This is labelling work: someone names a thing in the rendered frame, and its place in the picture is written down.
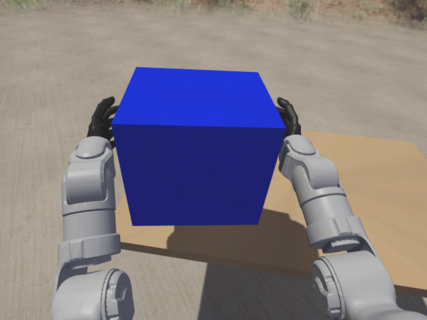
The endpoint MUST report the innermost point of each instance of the right robot upper arm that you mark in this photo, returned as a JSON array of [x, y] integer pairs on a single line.
[[355, 286]]

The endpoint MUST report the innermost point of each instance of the left robot upper arm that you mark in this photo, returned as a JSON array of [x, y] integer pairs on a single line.
[[98, 295]]

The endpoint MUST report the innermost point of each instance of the table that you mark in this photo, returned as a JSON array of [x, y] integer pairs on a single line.
[[385, 182]]

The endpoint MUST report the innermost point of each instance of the robot right hand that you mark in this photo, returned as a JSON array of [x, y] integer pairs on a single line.
[[289, 117]]

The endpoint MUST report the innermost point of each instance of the left robot forearm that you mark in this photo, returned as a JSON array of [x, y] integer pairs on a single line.
[[88, 210]]

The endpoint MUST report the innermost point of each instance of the robot left hand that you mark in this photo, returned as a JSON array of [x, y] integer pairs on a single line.
[[100, 122]]

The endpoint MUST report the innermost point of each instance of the carton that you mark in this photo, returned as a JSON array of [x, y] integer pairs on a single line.
[[196, 147]]

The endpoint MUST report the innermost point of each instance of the right robot forearm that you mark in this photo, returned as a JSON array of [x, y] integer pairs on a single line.
[[331, 224]]

